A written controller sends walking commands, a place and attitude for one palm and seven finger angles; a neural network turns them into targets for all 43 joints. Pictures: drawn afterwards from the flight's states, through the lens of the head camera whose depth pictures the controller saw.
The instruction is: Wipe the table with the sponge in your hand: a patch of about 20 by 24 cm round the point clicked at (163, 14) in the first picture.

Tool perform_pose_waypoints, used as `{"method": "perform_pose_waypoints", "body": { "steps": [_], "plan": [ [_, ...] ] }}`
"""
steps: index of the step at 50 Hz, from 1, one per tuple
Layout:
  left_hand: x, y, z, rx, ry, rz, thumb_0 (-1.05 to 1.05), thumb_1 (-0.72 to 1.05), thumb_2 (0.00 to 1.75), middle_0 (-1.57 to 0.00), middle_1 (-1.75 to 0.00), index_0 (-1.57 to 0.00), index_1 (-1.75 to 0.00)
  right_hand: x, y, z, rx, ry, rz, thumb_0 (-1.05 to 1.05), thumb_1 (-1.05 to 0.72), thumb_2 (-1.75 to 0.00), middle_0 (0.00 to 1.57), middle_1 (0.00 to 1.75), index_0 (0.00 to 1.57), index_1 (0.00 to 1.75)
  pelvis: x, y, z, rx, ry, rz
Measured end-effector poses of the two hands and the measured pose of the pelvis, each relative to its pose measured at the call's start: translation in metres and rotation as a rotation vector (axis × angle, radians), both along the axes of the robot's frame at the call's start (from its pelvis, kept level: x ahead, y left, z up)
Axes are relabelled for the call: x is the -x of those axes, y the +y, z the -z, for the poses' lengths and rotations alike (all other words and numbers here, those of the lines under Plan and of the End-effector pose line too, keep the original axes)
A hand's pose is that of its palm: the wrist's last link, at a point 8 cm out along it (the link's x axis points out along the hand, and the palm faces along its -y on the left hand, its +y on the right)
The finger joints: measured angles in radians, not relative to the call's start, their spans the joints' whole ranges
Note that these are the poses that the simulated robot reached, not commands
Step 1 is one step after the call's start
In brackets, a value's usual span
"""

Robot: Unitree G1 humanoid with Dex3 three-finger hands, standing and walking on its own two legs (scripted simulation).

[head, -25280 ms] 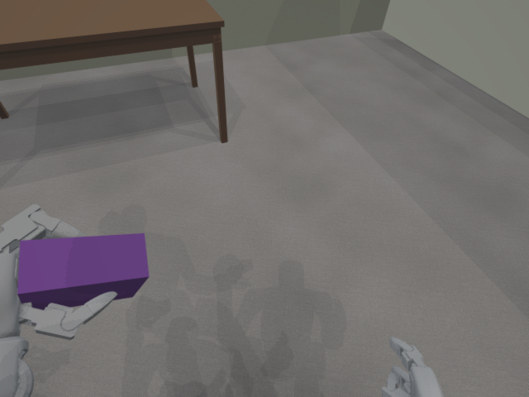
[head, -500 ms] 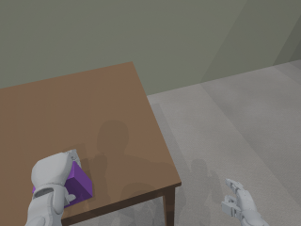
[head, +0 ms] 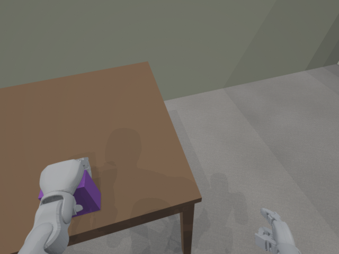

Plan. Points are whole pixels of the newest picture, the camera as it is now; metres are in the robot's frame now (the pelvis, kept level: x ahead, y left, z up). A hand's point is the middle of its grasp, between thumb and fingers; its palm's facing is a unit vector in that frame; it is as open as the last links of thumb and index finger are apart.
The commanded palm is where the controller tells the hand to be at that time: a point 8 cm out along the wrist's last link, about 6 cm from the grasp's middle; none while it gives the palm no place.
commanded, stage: wipe forward along the first lane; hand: left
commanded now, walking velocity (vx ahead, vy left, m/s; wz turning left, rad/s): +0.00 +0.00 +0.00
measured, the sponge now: (76, 199) +0.23 +0.29 -0.02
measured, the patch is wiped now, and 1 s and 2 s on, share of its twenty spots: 0.00 0.30 0.45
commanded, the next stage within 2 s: slide across to the middle lane in 1.38 s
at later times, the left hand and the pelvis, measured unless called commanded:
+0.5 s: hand (74, 167) +0.30 +0.31 +0.02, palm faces -0.08 -0.04 -1.00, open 9.4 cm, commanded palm +0.28 +0.31 +0.06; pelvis +0.01 +0.01 +0.00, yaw +0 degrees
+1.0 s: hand (78, 152) +0.35 +0.33 +0.02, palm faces -0.13 +0.01 -0.99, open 9.4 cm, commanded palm +0.34 +0.32 +0.05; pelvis +0.00 +0.01 -0.01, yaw +1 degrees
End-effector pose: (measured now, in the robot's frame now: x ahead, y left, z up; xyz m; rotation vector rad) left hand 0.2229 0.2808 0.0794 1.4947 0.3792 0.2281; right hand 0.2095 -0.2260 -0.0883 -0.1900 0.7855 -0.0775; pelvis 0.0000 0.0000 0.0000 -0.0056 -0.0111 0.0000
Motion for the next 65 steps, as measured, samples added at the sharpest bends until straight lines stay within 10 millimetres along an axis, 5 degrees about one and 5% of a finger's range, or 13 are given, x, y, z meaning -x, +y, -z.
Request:
{"method": "perform_pose_waypoints", "body": {
  "steps": [18,40,65],
  "plan": [
    [-0.050,0.022,0.006,-0.028,0.003,-0.032,0.00,-0.45,1.05,-0.81,-1.39,-0.81,-1.39,0.023,-0.010,0.017,0.010,0.107,0.072,0.01,-0.91,-0.90,0.20,0.30,0.20,0.30,-0.009,0.008,0.002,0.002,0.065,0.006],
    [-0.082,0.033,0.008,-0.062,0.012,-0.032,0.00,-0.46,1.05,-0.81,-1.39,-0.81,-1.39,0.034,-0.006,0.029,0.004,0.172,0.074,0.01,-0.91,-0.90,0.20,0.30,0.20,0.30,-0.007,0.011,0.008,0.009,0.116,-0.012],
    [-0.149,0.052,0.009,-0.087,0.054,-0.018,0.02,-0.49,1.09,-0.82,-1.38,-0.82,-1.39,0.134,-0.043,0.049,0.063,0.411,0.220,0.01,-0.91,-0.90,0.20,0.30,0.20,0.30,0.000,0.008,0.017,0.023,0.210,0.004]
  ]
}}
